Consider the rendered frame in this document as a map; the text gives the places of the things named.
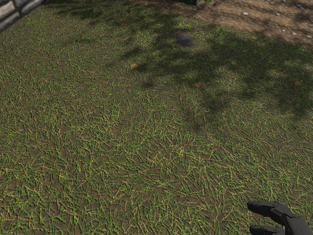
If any right robot hand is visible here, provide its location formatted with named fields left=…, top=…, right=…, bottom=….
left=246, top=201, right=313, bottom=235

